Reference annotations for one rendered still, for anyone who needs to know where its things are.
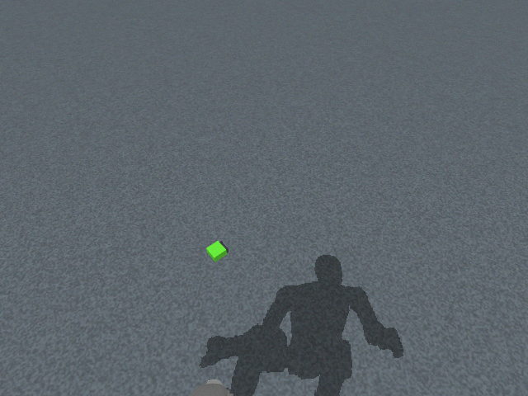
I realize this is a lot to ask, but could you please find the small box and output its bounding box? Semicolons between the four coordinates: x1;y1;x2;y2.
206;241;227;262

